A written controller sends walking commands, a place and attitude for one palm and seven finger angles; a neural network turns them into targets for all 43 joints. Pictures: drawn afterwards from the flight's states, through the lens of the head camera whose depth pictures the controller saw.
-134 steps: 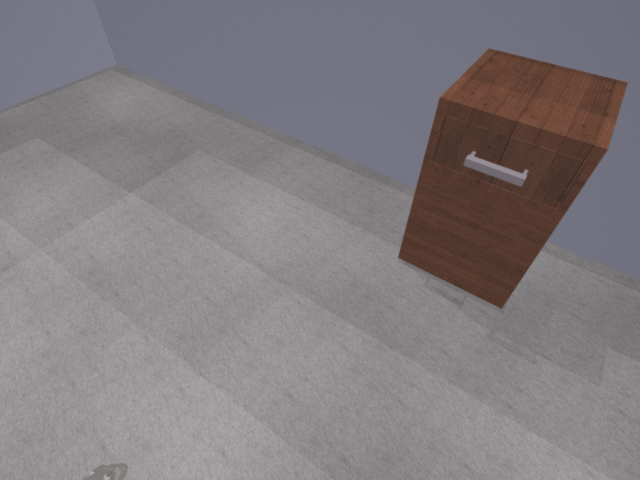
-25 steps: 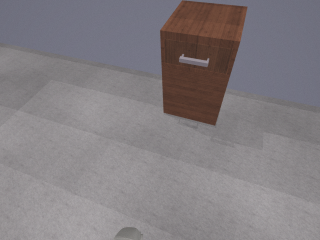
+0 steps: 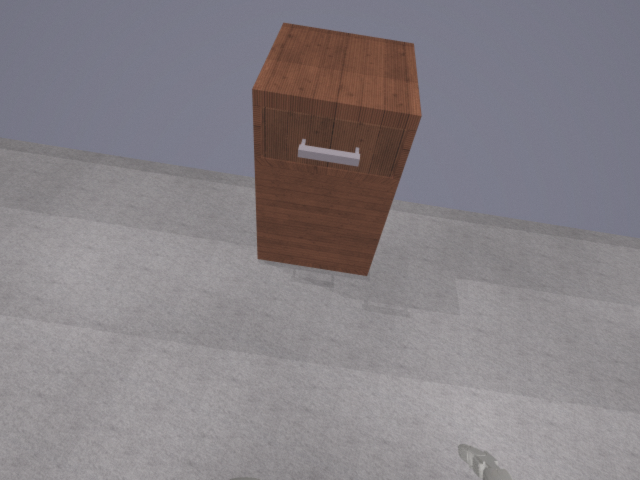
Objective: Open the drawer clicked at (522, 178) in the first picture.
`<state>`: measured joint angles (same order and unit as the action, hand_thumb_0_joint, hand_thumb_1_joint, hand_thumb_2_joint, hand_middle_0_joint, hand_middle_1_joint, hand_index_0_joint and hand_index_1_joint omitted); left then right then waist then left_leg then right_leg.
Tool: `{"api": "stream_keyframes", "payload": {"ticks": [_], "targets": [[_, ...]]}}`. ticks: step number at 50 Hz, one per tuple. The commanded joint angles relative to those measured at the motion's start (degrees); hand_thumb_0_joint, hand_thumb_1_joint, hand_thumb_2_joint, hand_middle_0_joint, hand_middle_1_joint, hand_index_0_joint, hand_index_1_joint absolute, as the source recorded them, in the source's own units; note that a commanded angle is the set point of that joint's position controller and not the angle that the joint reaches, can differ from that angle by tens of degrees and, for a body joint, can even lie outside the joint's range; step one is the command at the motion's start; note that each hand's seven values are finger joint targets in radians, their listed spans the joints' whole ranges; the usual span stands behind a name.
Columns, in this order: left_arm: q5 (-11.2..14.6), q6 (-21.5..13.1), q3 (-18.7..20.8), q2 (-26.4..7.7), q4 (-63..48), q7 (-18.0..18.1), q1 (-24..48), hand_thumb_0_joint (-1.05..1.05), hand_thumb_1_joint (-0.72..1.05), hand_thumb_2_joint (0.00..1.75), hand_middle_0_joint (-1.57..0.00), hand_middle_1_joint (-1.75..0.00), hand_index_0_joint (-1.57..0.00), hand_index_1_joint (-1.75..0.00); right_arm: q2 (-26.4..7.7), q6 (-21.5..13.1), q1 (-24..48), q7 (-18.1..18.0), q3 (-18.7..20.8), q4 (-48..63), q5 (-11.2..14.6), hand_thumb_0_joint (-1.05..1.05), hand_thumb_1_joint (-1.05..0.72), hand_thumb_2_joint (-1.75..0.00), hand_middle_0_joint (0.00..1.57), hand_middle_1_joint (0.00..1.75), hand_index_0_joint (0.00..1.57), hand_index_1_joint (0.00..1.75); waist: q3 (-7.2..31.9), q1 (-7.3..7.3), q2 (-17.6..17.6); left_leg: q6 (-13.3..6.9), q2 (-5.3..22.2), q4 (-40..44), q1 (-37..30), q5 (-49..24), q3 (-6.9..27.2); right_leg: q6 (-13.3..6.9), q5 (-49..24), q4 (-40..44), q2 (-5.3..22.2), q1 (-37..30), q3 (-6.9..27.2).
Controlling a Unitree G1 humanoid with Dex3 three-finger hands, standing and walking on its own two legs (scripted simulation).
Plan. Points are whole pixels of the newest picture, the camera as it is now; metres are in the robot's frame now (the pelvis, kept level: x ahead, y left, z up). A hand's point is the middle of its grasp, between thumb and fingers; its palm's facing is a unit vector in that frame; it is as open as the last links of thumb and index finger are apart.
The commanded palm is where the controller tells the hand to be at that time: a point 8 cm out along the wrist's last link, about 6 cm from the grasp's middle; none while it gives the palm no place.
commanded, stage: walk to a spot facing it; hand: left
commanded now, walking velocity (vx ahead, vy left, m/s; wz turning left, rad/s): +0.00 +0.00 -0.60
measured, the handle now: (329, 150) +0.94 +0.07 -0.17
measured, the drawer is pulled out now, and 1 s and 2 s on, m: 0.00 0.00 0.00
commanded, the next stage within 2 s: none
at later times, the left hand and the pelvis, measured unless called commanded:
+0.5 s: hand (208, 409) +0.23 +0.19 -0.16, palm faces -0.32 -0.94 -0.15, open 7.4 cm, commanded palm none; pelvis +0.07 +0.05 +0.01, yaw -19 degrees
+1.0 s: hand (239, 389) +0.26 +0.15 -0.15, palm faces -0.51 -0.82 -0.26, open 7.4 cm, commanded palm none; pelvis +0.10 +0.01 +0.01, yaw -36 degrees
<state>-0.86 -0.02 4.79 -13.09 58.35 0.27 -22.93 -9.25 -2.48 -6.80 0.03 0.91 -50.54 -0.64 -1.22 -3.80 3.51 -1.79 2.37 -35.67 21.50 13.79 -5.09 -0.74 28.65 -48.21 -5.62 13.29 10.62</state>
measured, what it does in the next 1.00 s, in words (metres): steps on the spot, turning right: right foot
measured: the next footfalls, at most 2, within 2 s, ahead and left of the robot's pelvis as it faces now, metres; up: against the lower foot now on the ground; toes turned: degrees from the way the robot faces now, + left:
right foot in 0.70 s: +0.08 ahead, -0.10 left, +0.00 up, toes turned -33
left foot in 1.12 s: +0.23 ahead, +0.09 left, +0.00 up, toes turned -37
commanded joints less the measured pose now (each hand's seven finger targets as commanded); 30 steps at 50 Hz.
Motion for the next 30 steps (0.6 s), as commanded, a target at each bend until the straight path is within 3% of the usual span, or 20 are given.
{"api": "stream_keyframes", "payload": {"ticks": [1,3,5,7,11,17,23,26,30], "targets": [[-0.96,-0.54,1.6,-4.75,-5.55,-1.12,1.87,0.0,0.9,0.9,-0.2,-0.3,-0.2,-0.3,-10.11,-0.19,-6.63,-1.72,2.17,1.71,-0.36,0.0,-0.9,-0.9,0.2,0.3,0.2,0.3,-2.17,3.15,-11.94,-3.86,20.72,22.07,-9.59,-5.23,19.58,1.51,-2.56,-23.33,7.18,20.15,-7.22],[-1.03,0.79,1.47,-3.09,-5.37,-1.73,1.41,0.0,0.9,0.9,-0.2,-0.3,-0.2,-0.3,-8.19,-0.65,-6.79,-1.97,1.69,0.82,-0.52,0.0,-0.9,-0.9,0.2,0.3,0.2,0.3,-1.77,1.92,-12.16,-2.23,17.13,20.12,-8.76,-19.29,9.27,2.38,-7.27,-23.92,7.83,18.35,-8.63],[-0.78,1.82,1.33,-2.19,-5.21,-1.76,0.62,0.0,0.9,0.9,-0.2,-0.3,-0.2,-0.3,-7.98,-0.82,-8.18,-2.27,1.77,-0.09,-0.31,0.0,-0.9,-0.9,0.2,0.3,0.2,0.3,1.07,1.63,-12.08,-1.77,15.54,18.47,-11.17,-26.57,2.89,3.0,-10.31,-25.51,7.72,18.29,-9.44],[-0.84,2.53,1.44,-1.87,-5.62,-1.61,1.76,0.0,0.9,0.9,-0.2,-0.3,-0.2,-0.3,-7.6,-0.82,-9.54,-2.51,1.76,-0.8,-0.17,0.0,-0.9,-0.9,0.2,0.3,0.2,0.3,1.57,1.74,-11.17,-0.42,15.67,17.87,-12.69,-30.61,0.97,3.46,-12.46,-25.94,8.03,19.78,-9.41],[-1.0,3.63,1.53,-1.51,-7.04,-1.4,5.48,0.0,0.9,0.9,-0.2,-0.3,-0.2,-0.3,-6.99,-0.43,-11.81,-2.74,1.98,-2.16,-0.12,0.0,-0.9,-0.9,0.2,0.3,0.2,0.3,0.34,2.39,-10.29,0.69,16.11,17.55,-14.75,-31.6,-1.16,4.16,-15.53,-25.47,8.52,23.17,-9.3],[-0.81,4.26,1.24,-1.48,-8.48,-1.28,11.68,0.0,0.9,0.9,-0.2,-0.3,-0.2,-0.3,-7.64,0.14,-16.16,-3.04,2.41,-4.41,-0.42,0.0,-0.9,-0.9,0.2,0.3,0.2,0.3,-0.7,4.27,-10.37,-0.76,17.67,16.47,-20.87,-33.66,-2.42,4.62,-13.78,-20.55,9.02,25.69,-10.39],[-0.78,4.04,0.47,-0.83,-10.25,-1.43,18.3,0.0,0.9,0.9,-0.2,-0.3,-0.2,-0.3,-7.94,0.85,-18.87,-2.77,3.18,-6.36,-0.95,0.0,-0.9,-0.9,0.2,0.3,0.2,0.3,-2.03,6.57,-10.82,-5.36,20.64,15.49,-23.53,-30.85,-5.4,3.88,-9.16,-10.15,10.82,24.01,-13.8],[-0.69,3.64,0.28,-0.47,-11.05,-1.26,20.4,0.0,0.9,0.9,-0.2,-0.3,-0.2,-0.3,-8.22,1.31,-19.5,-2.38,3.7,-6.89,-1.12,0.0,-0.9,-0.9,0.2,0.3,0.2,0.3,-2.0,7.55,-11.05,-5.43,21.46,14.06,-23.03,-30.86,-7.54,2.83,-6.27,-3.92,10.35,20.42,-16.02],[-0.75,2.53,0.4,-0.03,-11.31,-0.92,18.69,0.0,0.9,0.9,-0.2,-0.3,-0.2,-0.3,-9.57,1.71,-18.7,-1.8,4.32,-6.53,-1.09,0.0,-0.9,-0.9,0.2,0.3,0.2,0.3,0.76,6.64,-13.12,-4.14,22.09,9.07,-23.41,-39.11,-11.18,0.89,-4.68,3.45,8.13,14.68,-18.45]]}}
